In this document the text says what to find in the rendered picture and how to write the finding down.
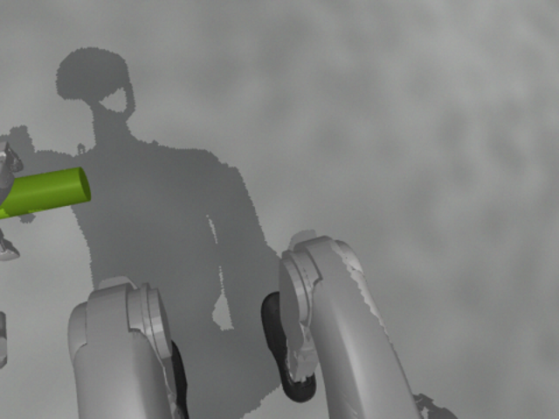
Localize left robot hand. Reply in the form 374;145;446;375
0;141;24;261

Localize right robot foot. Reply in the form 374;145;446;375
261;292;316;403

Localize left robot foot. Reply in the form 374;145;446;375
171;340;189;419

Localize right robot hand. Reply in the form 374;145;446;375
413;394;458;419

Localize bottle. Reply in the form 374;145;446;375
0;167;91;219

